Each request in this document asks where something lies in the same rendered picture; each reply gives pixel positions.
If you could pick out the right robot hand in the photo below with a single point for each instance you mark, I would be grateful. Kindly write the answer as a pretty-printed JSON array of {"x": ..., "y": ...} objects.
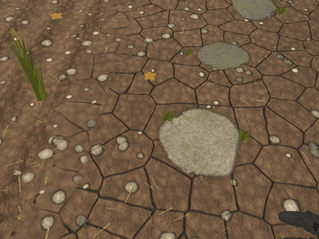
[{"x": 308, "y": 220}]

